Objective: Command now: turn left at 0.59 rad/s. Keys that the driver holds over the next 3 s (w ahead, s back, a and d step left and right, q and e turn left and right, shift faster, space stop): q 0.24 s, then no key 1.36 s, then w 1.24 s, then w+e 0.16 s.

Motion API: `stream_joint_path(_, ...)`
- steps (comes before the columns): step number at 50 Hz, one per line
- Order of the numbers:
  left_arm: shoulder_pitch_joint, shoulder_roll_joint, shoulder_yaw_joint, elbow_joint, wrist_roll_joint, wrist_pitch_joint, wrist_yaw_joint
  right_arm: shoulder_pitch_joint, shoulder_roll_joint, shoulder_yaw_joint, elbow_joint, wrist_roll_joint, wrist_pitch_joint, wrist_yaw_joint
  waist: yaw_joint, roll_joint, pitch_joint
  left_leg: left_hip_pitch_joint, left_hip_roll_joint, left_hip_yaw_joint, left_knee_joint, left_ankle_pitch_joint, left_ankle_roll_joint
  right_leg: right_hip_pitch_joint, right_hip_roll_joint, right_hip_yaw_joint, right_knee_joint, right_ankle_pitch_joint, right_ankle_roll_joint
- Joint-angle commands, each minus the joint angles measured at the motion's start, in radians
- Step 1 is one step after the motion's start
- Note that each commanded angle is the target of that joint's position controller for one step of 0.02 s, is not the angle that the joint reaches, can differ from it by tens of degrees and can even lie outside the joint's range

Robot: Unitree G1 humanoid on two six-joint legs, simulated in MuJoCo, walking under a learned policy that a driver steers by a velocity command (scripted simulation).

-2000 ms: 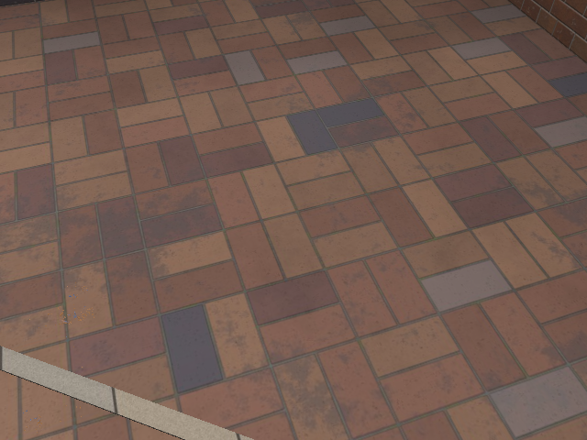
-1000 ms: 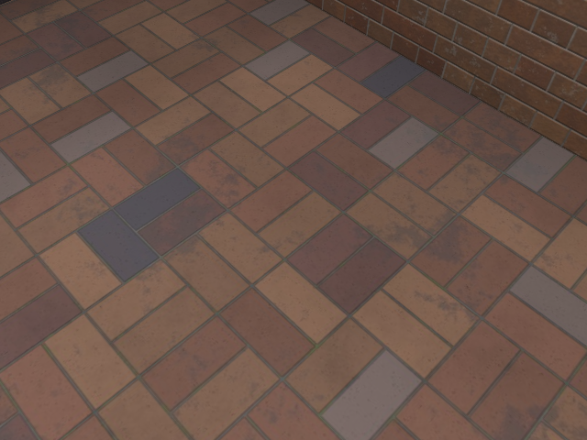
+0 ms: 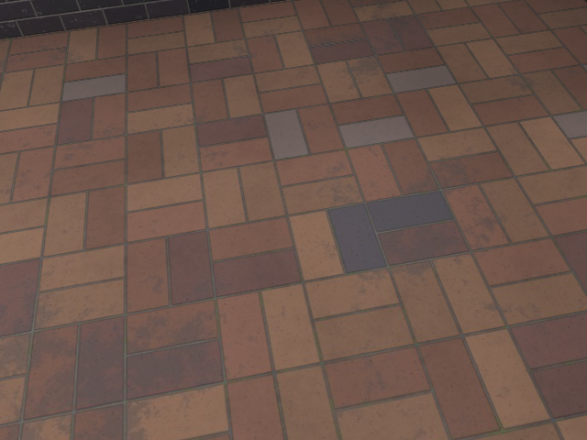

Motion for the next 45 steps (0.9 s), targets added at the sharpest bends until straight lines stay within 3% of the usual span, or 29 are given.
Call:
stream_joint_path(1,-0.076,0.124,0.03,-0.098,0.0,-0.009,0.014,0.06,-0.177,-0.067,-0.042,0.0,-0.01,-0.001,-0.032,-0.172,-0.069,-0.155,0.079,0.04,0.386,-0.064,-0.061,0.125,-0.343,0.267,-0.172,0.322,-0.213)
stream_joint_path(2,-0.088,0.111,0.024,-0.102,-0.015,-0.007,0.018,0.068,-0.152,-0.061,-0.032,-0.003,0.001,-0.003,-0.024,-0.169,-0.054,-0.179,0.082,0.051,0.43,-0.007,-0.078,0.133,-0.305,0.207,-0.166,0.307,-0.189)
stream_joint_path(3,-0.083,0.11,0.019,-0.1,-0.019,-0.003,0.022,0.066,-0.119,-0.052,-0.034,0.001,0.008,0.0,-0.017,-0.173,-0.042,-0.186,0.089,0.07,0.439,0.022,-0.091,0.132,-0.285,0.157,-0.166,0.331,-0.186)
stream_joint_path(6,-0.021,0.134,0.026,-0.086,-0.007,0.015,0.032,-0.01,-0.074,-0.032,-0.076,0.01,0.007,0.008,0.036,-0.213,-0.047,-0.202,0.12,0.137,0.3,0.061,-0.112,0.205,-0.273,0.085,-0.171,0.355,-0.203)
stream_joint_path(10,-0.019,0.19,0.046,-0.081,-0.015,0.027,0.024,-0.039,-0.05,-0.014,-0.106,0.0,0.004,0.025,0.056,-0.239,-0.087,-0.063,0.162,0.193,0.08,0.029,-0.098,0.207,-0.314,0.032,-0.154,0.39,-0.212)
stream_joint_path(13,-0.018,0.207,0.051,-0.072,-0.033,0.026,0.01,-0.014,-0.069,-0.022,-0.107,0.002,0.009,0.034,0.049,-0.251,-0.092,0.036,0.147,0.232,-0.066,0.054,-0.066,0.185,-0.334,0.019,-0.125,0.393,-0.202)
stream_joint_path(15,-0.039,0.201,0.046,-0.063,-0.055,0.024,0.005,0.052,-0.059,-0.025,-0.085,-0.002,0.01,0.036,0.002,-0.23,-0.096,0.163,0.118,0.258,-0.285,0.193,-0.018,0.151,-0.319,-0.006,-0.054,0.37,-0.162)
stream_joint_path(16,-0.005,0.17,0.035,-0.044,-0.059,0.021,0.002,0.09,-0.072,-0.031,-0.07,-0.005,0.008,0.031,-0.012,-0.188,-0.101,0.282,0.105,0.243,-0.406,0.306,0.013,0.087,-0.29,-0.042,0.01,0.307,-0.108)
stream_joint_path(17,0.041,0.111,0.016,-0.037,-0.029,0.015,-0.004,0.119,-0.136,-0.046,-0.075,-0.006,0.004,0.02,0.003,-0.006,-0.14,0.465,0.237,0.053,-0.436,0.595,0.055,-0.068,-0.216,-0.13,0.188,0.076,-0.012)
stream_joint_path(18,0.017,0.053,-0.012,-0.086,0.015,0.009,-0.009,0.09,-0.231,-0.055,-0.106,-0.028,-0.003,0.01,0.026,0.284,-0.139,0.512,0.507,-0.261,-0.421,0.891,0.237,-0.317,-0.092,-0.166,0.42,-0.415,0.078)
stream_joint_path(19,-0.068,0.128,0.012,-0.087,-0.009,0.013,0.004,0.126,-0.163,-0.037,-0.098,-0.056,-0.026,0.018,-0.064,0.164,-0.182,0.416,0.534,-0.263,-0.438,0.818,0.339,-0.304,-0.097,-0.033,0.574,-0.452,0.086)
stream_joint_path(20,-0.075,0.152,0.021,-0.081,-0.031,0.022,0.009,0.093,-0.138,-0.023,-0.08,-0.057,-0.042,0.021,-0.038,0.12,-0.136,0.375,0.475,-0.177,-0.449,0.731,0.308,-0.306,-0.107,-0.013,0.627,-0.398,0.078)
stream_joint_path(22,-0.037,0.15,0.027,-0.045,-0.023,0.037,0.02,0.003,-0.105,-0.012,-0.073,-0.027,-0.051,0.017,-0.002,0.088,-0.089,0.34,0.389,-0.087,-0.458,0.61,0.225,-0.304,-0.117,0.0,0.604,-0.267,0.079)
stream_joint_path(25,0.023,0.121,0.02,-0.015,-0.026,0.042,0.016,-0.042,-0.057,0.012,-0.062,-0.033,-0.054,0.007,0.033,0.087,-0.104,0.286,0.338,-0.005,-0.465,0.669,0.216,-0.195,-0.099,-0.013,0.572,-0.134,0.097)
stream_joint_path(28,-0.007,0.083,0.0,-0.018,-0.026,0.042,0.013,-0.043,-0.049,0.015,-0.044,-0.033,-0.053,0.005,0.012,0.087,-0.09,0.298,0.322,0.002,-0.465,0.582,0.211,-0.133,-0.105,-0.017,0.366,-0.123,0.098)
stream_joint_path(32,-0.016,0.095,-0.004,-0.02,-0.028,0.04,0.011,-0.029,-0.06,0.015,-0.012,-0.034,-0.047,0.013,-0.009,0.089,-0.065,0.277,0.34,-0.061,-0.464,0.466,0.233,-0.043,-0.09,-0.029,0.176,-0.157,0.086)
stream_joint_path(34,0.024,0.08,-0.009,0.001,-0.024,0.033,0.008,-0.053,-0.037,0.027,0.003,-0.024,-0.047,0.015,0.028,0.067,-0.054,0.239,0.316,-0.06,-0.448,0.405,0.203,0.057,-0.08,-0.041,-0.015,-0.015,0.068)
stream_joint_path(35,0.04,0.084,-0.013,0.007,-0.011,0.028,0.006,-0.034,-0.023,0.032,0.019,-0.023,-0.052,0.017,0.039,0.034,-0.056,0.206,0.295,-0.051,-0.444,0.366,0.163,0.139,-0.091,-0.022,-0.106,0.137,0.053)
stream_joint_path(36,0.051,0.122,-0.009,0.005,-0.001,0.023,0.008,-0.002,-0.01,0.037,0.031,-0.036,-0.06,0.019,0.022,-0.02,-0.078,0.175,0.254,-0.027,-0.421,0.3,0.114,0.213,-0.15,0.043,-0.1,0.302,0.034)
stream_joint_path(37,0.039,0.186,0.005,0.01,-0.01,0.022,0.009,0.042,-0.027,0.029,0.037,-0.044,-0.068,0.025,-0.03,-0.116,-0.07,0.159,0.191,0.033,-0.423,0.234,0.078,0.198,-0.169,0.036,-0.035,0.299,0.001)
stream_joint_path(38,0.028,0.149,0.003,0.017,-0.02,0.018,0.001,0.005,-0.028,0.03,0.04,-0.046,-0.066,0.024,-0.003,-0.143,-0.063,0.215,0.156,0.079,-0.405,0.208,0.048,0.113,-0.146,0.028,-0.044,0.148,-0.019)
stream_joint_path(39,0.015,0.109,-0.009,0.015,-0.015,0.012,-0.004,-0.034,-0.034,0.028,0.038,-0.043,-0.062,0.021,0.012,-0.131,-0.044,0.234,0.152,0.086,-0.381,0.212,0.04,0.075,-0.133,0.024,-0.063,0.087,-0.013)
stream_joint_path(40,0.004,0.095,-0.014,0.018,-0.008,0.007,-0.004,-0.045,-0.022,0.028,0.039,-0.038,-0.056,0.016,0.011,-0.132,-0.042,0.243,0.157,0.087,-0.37,0.238,0.045,0.059,-0.128,0.02,-0.071,0.08,-0.001)
stream_joint_path(45,0.029,0.086,-0.024,0.035,-0.012,-0.007,0.002,-0.021,-0.006,0.027,0.065,-0.034,-0.041,0.008,0.016,-0.089,-0.03,0.237,0.161,0.081,-0.364,0.302,0.055,0.065,-0.113,0.006,-0.056,0.09,0.013)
